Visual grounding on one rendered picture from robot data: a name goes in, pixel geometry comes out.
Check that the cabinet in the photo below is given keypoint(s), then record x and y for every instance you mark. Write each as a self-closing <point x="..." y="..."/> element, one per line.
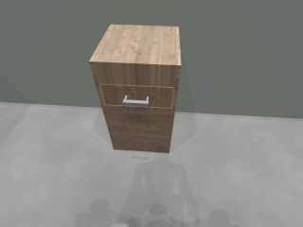
<point x="141" y="56"/>

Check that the handle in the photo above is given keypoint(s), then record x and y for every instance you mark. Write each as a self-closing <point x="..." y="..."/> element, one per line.
<point x="138" y="103"/>

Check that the drawer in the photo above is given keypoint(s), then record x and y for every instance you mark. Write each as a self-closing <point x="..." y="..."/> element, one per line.
<point x="159" y="96"/>

